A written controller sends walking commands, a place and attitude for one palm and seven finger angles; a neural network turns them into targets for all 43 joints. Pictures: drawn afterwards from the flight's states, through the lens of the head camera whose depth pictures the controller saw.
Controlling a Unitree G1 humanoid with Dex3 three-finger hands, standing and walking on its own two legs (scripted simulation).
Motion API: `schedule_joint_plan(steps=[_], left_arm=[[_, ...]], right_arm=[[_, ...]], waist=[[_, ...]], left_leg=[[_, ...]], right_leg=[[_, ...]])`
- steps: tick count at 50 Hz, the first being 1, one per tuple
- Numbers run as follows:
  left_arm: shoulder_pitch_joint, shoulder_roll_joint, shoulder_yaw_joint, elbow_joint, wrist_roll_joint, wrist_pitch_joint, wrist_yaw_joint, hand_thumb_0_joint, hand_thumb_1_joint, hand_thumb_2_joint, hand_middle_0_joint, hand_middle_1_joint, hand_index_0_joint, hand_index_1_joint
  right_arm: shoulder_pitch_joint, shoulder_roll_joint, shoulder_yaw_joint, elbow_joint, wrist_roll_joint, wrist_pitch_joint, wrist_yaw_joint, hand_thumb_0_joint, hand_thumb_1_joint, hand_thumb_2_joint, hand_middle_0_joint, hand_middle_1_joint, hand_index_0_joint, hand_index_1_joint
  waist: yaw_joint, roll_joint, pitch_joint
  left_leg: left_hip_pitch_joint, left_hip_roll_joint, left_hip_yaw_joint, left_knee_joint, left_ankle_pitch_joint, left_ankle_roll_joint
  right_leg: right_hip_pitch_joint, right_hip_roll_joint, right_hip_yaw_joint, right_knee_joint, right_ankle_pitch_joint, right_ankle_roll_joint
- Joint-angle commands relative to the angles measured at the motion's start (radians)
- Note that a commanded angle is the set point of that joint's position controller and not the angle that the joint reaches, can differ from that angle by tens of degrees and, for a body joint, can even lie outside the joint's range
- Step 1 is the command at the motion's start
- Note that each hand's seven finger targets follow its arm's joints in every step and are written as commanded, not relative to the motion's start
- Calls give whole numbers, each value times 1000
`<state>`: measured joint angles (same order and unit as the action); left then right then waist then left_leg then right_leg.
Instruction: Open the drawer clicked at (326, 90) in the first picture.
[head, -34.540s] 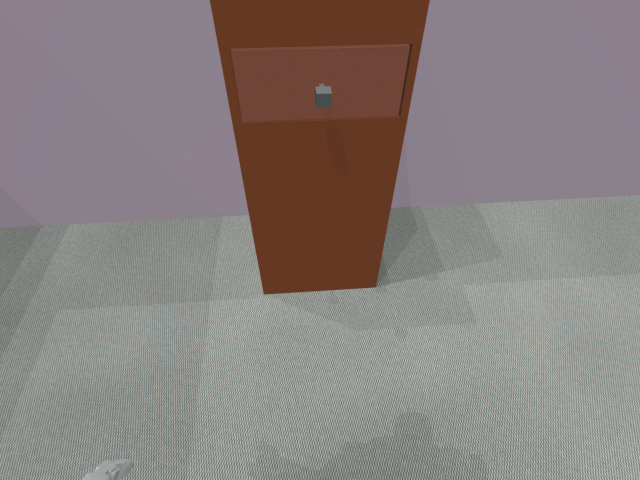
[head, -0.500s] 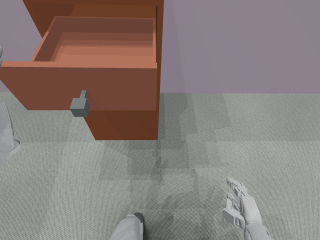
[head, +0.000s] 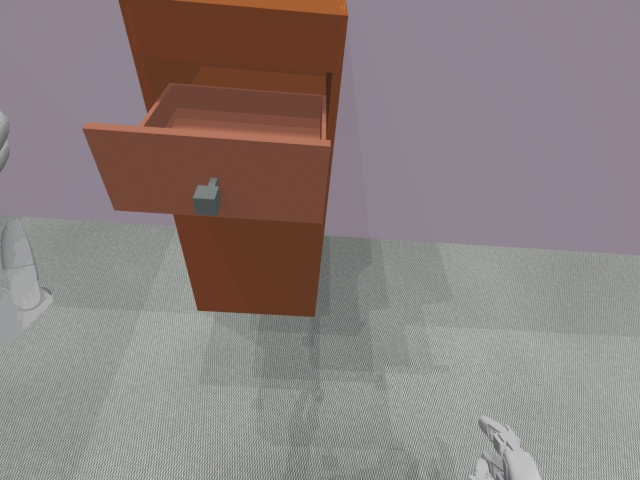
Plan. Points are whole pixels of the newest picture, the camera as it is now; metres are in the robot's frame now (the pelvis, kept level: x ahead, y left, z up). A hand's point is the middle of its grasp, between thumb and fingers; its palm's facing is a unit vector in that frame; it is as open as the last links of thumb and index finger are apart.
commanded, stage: stop stepping back and stand still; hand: left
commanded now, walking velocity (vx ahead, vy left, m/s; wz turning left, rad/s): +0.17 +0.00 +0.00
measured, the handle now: (209, 193) +0.53 +0.21 +0.07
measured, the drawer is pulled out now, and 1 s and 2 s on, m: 0.29 0.29 0.29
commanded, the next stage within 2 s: let the arm hang, fingers relaxed in 0.92 s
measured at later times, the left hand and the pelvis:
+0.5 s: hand out of the picture +0.15 +0.26 +0.26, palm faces +0.54 -0.72 -0.44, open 7.4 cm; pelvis -0.03 +0.01 +0.01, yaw +3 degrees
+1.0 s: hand out of the picture +0.17 +0.27 +0.24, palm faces +0.45 -0.73 -0.51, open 7.4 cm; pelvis -0.02 +0.03 +0.02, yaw +2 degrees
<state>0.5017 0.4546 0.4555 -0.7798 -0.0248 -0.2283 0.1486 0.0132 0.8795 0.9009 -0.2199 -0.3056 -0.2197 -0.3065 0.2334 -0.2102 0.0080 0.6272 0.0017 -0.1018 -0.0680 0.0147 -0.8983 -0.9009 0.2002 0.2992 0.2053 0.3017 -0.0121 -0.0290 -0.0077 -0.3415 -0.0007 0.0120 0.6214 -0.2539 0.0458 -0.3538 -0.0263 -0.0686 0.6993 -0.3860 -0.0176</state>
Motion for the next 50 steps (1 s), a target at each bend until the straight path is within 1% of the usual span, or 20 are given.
schedule_joint_plan(steps=[1, 5, 6, 7, 8, 9, 10, 11, 13, 16, 17, 19, 20, 21, 24, 27, 29, 32, 37, 50], left_arm=[[-205, 186, 144, 21, 7, -24, 26, 0, 900, 900, -200, -300, -200, -300], [-68, 145, 112, 87, -13, -15, 8, 0, 900, 900, -200, -300, -200, -300], [-53, 138, 93, 60, -11, -12, -2, 0, 900, 900, -200, -300, -200, -300], [-37, 166, 100, 29, -8, -13, -13, 0, 900, 900, -200, -300, -200, -300], [-33, 176, 113, -1, -20, -7, -19, 0, 900, 900, -200, -300, -200, -300], [-127, 189, 108, -76, -29, -36, -26, 0, 900, 900, -200, -300, -200, -300], [-143, 224, 148, -110, -27, -60, -25, 0, 900, 900, -200, -300, -200, -300], [-90, 198, 145, -89, -22, -49, -17, 0, 900, 900, -200, -300, -200, -300], [-97, 216, 153, -195, -21, -41, -11, 0, 900, 900, -200, -300, -200, -300], [-46, 158, 116, -168, -11, -45, 17, 0, 900, 900, -200, -300, -200, -300], [-60, 154, 113, -167, -12, -52, 25, 0, 900, 900, -200, -300, -200, -300], [-124, 149, 113, -164, -8, -66, 36, 0, 900, 900, -200, -300, -200, -300], [-157, 171, 131, -138, -1, -58, 40, 0, 900, 900, -200, -300, -200, -300], [-152, 179, 140, -81, 0, -55, 32, 0, 900, 900, -200, -300, -200, -300], [-100, 173, 150, -22, -3, -38, 27, 0, 900, 900, -200, -300, -200, -300], [-83, 149, 122, -6, -14, -39, 8, 0, 900, 900, -200, -300, -200, -300], [-48, 146, 122, -28, -23, -39, 1, 0, 900, 900, -200, -300, -200, -300], [-2, 169, 148, -136, -27, -48, 6, 0, 900, 900, -200, -300, -200, -300], [67, 189, 184, -199, -28, -70, 14, 0, 900, 900, -200, -300, -200, -300], [31, 138, 142, -47, -36, -57, 5, 0, 900, 900, -200, -300, -200, -300]], right_arm=[[-104, -105, -41, -150, 20, -61, 4, 0, -900, -900, 200, 300, 200, 300], [-131, -108, -41, -160, 29, -40, 10, 0, -900, -900, 200, 300, 200, 300], [-147, -110, -43, -173, 26, -30, 11, 0, -900, -900, 200, 300, 200, 300], [-153, -100, -48, -179, 23, -15, 15, 0, -900, -900, 200, 300, 200, 300], [-161, -114, -52, -178, 25, -8, 22, 0, -900, -900, 200, 300, 200, 300], [-159, -127, -51, -155, 8, -17, 25, 0, -900, -900, 200, 300, 200, 300], [-119, -121, -50, -137, 1, -31, 32, 0, -900, -900, 200, 300, 200, 300], [-98, -87, -45, -145, 8, -40, 33, 0, -900, -900, 200, 300, 200, 300], [-137, -113, -65, -167, 9, -41, 14, 0, -900, -900, 200, 300, 200, 300], [-116, -89, -37, -148, -6, -63, -14, 0, -900, -900, 200, 300, 200, 300], [-98, -103, -35, -144, -11, -73, -19, 0, -900, -900, 200, 300, 200, 300], [-95, -129, -41, -155, -3, -84, -17, 0, -900, -900, 200, 300, 200, 300], [-99, -123, -46, -160, 6, -89, -14, 0, -900, -900, 200, 300, 200, 300], [-92, -115, -47, -141, 10, -89, -8, 0, -900, -900, 200, 300, 200, 300], [-95, -112, -45, -141, 22, -91, 2, 0, -900, -900, 200, 300, 200, 300], [-121, -116, -48, -153, 20, -81, 20, 0, -900, -900, 200, 300, 200, 300], [-115, -110, -49, -144, 20, -73, 30, 0, -900, -900, 200, 300, 200, 300], [-127, -105, -46, -163, 15, -61, 31, 0, -900, -900, 200, 300, 200, 300], [-125, -98, -38, -176, 9, -66, 22, 0, -900, -900, 200, 300, 200, 300], [-129, -114, -52, -163, 21, -54, 16, 0, -900, -900, 200, 300, 200, 300]], waist=[[-21, 271, 83], [17, 154, -12], [24, 107, -1], [25, -109, 16], [26, -235, 35], [-7, -124, 37], [-23, -62, -87], [-31, -125, -133], [-15, -146, -46], [-10, 36, -7], [-13, 131, -6], [0, 345, -9], [2, 272, -27], [-6, 252, -41], [1, 128, -32], [-16, -17, -3], [-13, -39, -12], [-9, -24, -68], [14, 182, -157], [-5, 45, -85]], left_leg=[[-203, 278, -394, -495, -566, 116], [-278, 159, -144, -330, -426, 52], [-310, 104, -76, -207, -387, 21], [-311, 8, 7, 132, -273, -14], [-330, -28, -7, 435, -189, -27], [-307, -2, -27, 535, -112, -41], [-230, 31, -29, 506, -65, -45], [-153, 30, -18, 410, -84, -36], [-22, 60, -5, 218, -43, -31], [171, 36, 28, -151, -106, 0], [173, 58, -16, -250, -146, 10], [139, 267, -315, -386, -239, 86], [80, 283, -298, -377, -149, 97], [1, 268, -266, -414, -296, 80], [-29, 196, -156, -300, -147, 51], [-4, 67, -49, -137, -30, -10], [48, 55, -37, -107, -36, -22], [109, 60, -30, -147, 57, -21], [155, 141, -100, -264, 295, -14], [135, 95, -50, -243, 128, -24]], right_leg=[[-73, 43, 25, 409, -90, 2], [282, 53, -71, -95, -85, -2], [327, 33, -26, -222, -91, -21], [245, -114, 253, -437, -211, -93], [103, -342, 605, -618, -249, -168], [82, -341, 502, -581, 33, -156], [121, -312, 375, -511, 117, -155], [67, -276, 339, -519, -117, -131], [-62, -238, 257, -527, -191, -115], [-103, -182, 209, -434, -212, -89], [-76, -131, 177, -333, -175, -66], [-79, 16, 33, -34, -21, 7], [-29, 31, 15, 46, -16, 25], [34, 15, 33, 63, -64, 27], [164, 10, 33, -173, 99, 27], [124, -90, 204, -367, 185, -26], [65, -122, 233, -412, 62, -40], [103, -114, 197, -391, 164, -39], [188, 1, 55, -210, 323, 14], [168, -42, 125, -358, 306, 9]])
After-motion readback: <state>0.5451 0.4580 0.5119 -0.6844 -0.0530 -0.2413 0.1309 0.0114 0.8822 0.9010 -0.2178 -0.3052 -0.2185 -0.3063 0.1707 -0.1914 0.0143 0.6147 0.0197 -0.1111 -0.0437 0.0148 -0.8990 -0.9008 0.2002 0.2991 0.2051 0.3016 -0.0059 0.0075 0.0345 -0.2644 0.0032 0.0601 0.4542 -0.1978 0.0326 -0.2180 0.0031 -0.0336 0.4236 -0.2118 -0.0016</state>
